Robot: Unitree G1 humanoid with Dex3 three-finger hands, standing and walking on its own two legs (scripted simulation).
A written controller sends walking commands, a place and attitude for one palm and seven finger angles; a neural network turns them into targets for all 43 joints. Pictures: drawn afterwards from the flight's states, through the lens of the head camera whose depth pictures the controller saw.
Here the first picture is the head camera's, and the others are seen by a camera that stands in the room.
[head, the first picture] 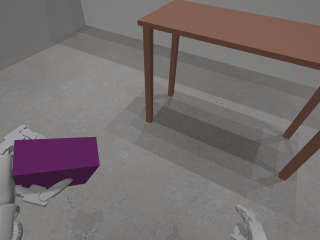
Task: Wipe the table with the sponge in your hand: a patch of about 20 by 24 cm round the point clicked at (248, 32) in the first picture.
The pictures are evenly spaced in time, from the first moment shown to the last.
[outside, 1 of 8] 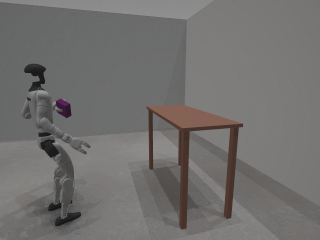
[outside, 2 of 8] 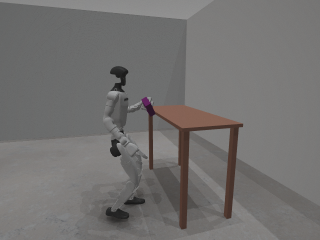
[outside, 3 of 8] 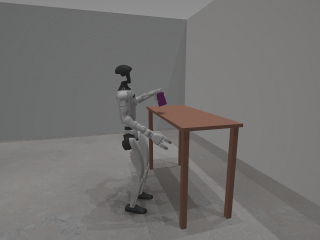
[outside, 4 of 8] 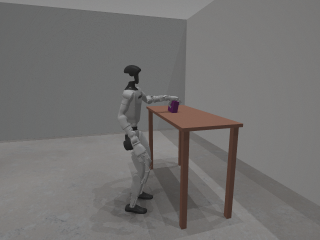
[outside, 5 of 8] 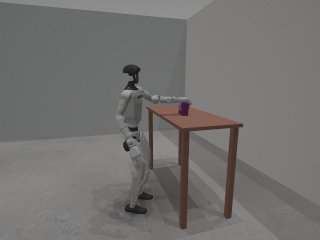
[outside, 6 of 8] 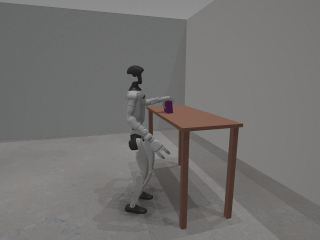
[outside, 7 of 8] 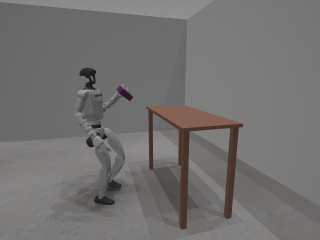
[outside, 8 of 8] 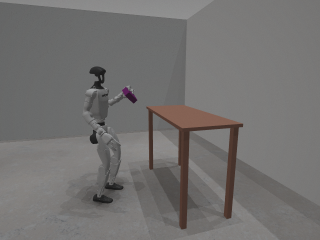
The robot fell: no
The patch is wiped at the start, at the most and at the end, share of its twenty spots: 0.00 1.00 1.00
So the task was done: yes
